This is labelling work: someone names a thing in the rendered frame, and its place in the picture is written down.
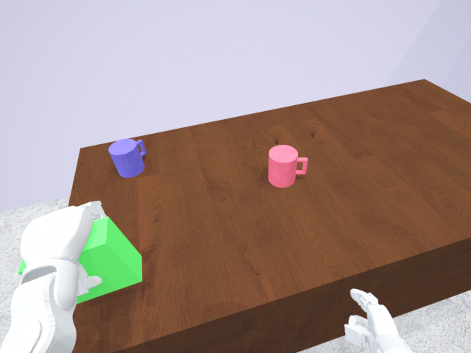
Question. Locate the left robot forearm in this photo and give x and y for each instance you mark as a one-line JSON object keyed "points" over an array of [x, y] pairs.
{"points": [[42, 308]]}

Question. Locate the right robot forearm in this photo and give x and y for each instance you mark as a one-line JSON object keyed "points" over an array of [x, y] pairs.
{"points": [[388, 343]]}

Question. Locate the right robot hand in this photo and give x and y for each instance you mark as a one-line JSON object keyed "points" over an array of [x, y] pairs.
{"points": [[362, 332]]}

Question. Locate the sponge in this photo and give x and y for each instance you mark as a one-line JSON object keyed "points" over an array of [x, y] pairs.
{"points": [[108, 255]]}

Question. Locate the left robot hand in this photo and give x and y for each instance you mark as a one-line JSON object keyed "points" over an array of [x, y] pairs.
{"points": [[63, 235]]}

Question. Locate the table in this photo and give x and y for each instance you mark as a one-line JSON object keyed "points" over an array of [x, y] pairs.
{"points": [[233, 264]]}

